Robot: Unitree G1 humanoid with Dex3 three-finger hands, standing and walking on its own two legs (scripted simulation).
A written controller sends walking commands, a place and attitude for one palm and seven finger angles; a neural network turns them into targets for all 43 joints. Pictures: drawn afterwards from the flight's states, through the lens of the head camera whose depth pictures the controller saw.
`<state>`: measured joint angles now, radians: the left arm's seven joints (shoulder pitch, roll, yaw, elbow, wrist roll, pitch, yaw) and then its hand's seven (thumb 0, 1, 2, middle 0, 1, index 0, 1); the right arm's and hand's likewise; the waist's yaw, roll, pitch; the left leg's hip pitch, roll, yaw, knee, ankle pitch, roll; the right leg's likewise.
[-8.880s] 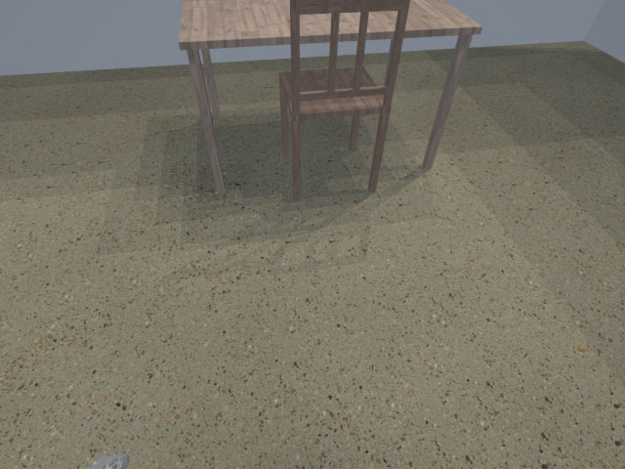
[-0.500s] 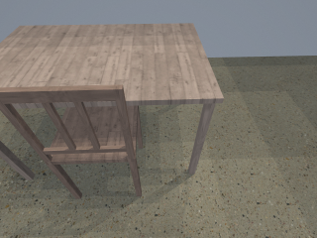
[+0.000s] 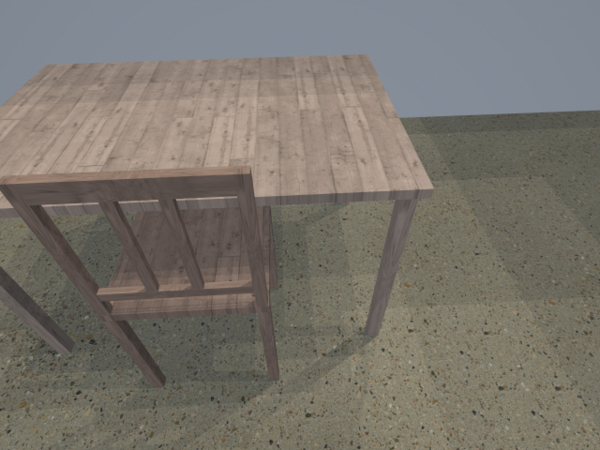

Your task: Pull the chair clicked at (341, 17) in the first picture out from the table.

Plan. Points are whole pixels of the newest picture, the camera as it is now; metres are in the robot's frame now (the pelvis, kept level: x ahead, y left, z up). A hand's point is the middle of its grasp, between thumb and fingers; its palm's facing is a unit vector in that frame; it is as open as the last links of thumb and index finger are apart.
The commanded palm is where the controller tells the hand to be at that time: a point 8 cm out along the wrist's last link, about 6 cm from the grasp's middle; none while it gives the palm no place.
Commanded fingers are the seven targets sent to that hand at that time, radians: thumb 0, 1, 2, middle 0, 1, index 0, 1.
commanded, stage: look again from close up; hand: left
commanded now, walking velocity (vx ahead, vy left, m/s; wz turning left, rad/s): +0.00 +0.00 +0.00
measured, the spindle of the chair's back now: (132, 249) +0.50 +0.38 -0.08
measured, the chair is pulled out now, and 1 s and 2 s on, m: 0.00 0.00 0.00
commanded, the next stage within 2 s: shuffle to correct the standing spot in 1.26 s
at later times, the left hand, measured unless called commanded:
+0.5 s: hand out of the picture +0.00 +0.14 -0.17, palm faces +0.05 -0.99 -0.16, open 7.3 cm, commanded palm none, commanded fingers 0.00 0.90 0.90 -0.20 -0.30 -0.20 -0.30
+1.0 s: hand out of the picture +0.01 +0.14 -0.17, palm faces +0.05 -0.98 -0.17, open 7.3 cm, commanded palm none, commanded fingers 0.00 0.90 0.90 -0.20 -0.30 -0.20 -0.30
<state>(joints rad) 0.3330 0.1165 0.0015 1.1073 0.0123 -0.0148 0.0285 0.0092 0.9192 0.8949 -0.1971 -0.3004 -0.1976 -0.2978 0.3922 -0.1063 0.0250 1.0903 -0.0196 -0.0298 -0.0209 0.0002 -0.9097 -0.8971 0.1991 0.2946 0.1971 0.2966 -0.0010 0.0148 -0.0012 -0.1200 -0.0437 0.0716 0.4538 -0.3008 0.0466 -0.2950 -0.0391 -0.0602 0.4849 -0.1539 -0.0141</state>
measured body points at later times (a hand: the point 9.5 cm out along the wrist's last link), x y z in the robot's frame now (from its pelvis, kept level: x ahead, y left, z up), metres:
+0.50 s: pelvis +0.02 -0.01 +0.00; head +0.02 -0.01 +0.45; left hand +0.00 +0.20 -0.16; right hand +0.00 -0.21 -0.16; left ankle -0.03 +0.09 -0.74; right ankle +0.07 -0.11 -0.74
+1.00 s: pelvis +0.02 -0.02 +0.00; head +0.02 -0.02 +0.45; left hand +0.00 +0.19 -0.16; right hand -0.01 -0.22 -0.16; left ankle -0.03 +0.09 -0.74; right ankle +0.07 -0.11 -0.74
